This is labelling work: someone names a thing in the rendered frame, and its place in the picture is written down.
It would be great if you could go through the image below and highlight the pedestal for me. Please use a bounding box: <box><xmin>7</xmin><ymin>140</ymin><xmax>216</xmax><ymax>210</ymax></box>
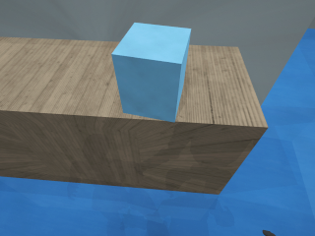
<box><xmin>0</xmin><ymin>36</ymin><xmax>269</xmax><ymax>195</ymax></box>

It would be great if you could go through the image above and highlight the carton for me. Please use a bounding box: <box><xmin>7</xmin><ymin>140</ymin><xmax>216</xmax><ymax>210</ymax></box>
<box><xmin>111</xmin><ymin>23</ymin><xmax>191</xmax><ymax>123</ymax></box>

